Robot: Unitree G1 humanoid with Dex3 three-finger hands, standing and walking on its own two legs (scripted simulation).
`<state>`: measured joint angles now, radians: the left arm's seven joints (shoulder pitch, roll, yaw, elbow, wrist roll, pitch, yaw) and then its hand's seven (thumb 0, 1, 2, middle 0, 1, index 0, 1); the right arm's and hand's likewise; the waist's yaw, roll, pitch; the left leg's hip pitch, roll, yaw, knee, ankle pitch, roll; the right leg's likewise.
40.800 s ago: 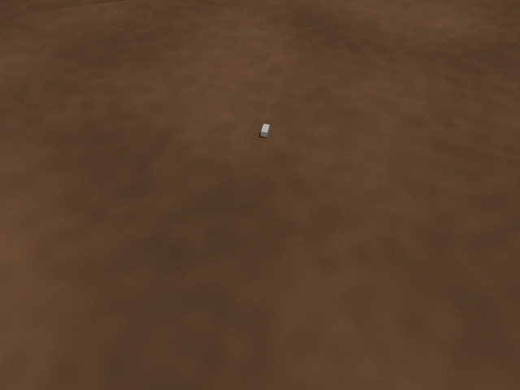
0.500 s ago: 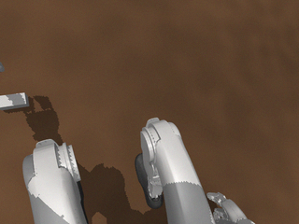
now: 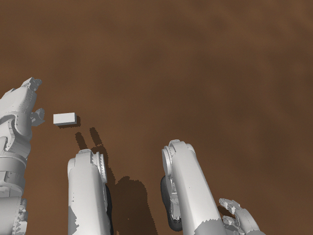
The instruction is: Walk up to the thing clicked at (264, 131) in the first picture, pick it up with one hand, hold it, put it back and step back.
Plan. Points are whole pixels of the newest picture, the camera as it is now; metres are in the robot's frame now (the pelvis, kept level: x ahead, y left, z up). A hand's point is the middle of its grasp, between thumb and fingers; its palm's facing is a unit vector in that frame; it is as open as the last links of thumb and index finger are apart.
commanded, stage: home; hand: left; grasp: from above
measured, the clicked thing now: (65, 119) +0.48 +0.28 -0.39
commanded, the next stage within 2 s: none
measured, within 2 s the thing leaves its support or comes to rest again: neither
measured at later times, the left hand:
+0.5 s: hand (0, 179) +0.26 +0.23 +0.09, palm faces +0.05 -0.94 -0.34, open 7.4 cm
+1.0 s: hand out of the picture +0.22 +0.20 +0.26, palm faces +0.19 -0.96 -0.20, open 7.4 cm
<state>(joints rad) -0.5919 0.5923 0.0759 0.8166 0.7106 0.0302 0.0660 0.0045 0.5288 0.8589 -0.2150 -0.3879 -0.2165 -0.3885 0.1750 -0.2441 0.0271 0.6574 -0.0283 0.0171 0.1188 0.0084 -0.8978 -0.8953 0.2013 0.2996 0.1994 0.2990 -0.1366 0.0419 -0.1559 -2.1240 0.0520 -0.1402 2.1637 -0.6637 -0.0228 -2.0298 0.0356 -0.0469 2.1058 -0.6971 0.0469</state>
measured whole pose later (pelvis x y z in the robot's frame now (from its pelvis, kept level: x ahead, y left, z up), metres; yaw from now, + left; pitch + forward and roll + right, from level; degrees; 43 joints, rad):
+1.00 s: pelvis +0.09 +0.01 +0.31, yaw +8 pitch +12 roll -3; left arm 0.51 0.22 0.04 -0.16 -0.07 0.47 0.04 0.01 0.90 0.90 -0.20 -0.30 -0.20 -0.29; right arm 0.30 -0.22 0.04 0.51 0.02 -0.20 -0.19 0.02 -0.90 -0.90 0.20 0.30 0.20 0.30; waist -0.06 0.05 -0.19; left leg -0.75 0.05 -0.07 1.02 -0.48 -0.03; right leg -0.66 -0.01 -0.05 0.95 -0.50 0.02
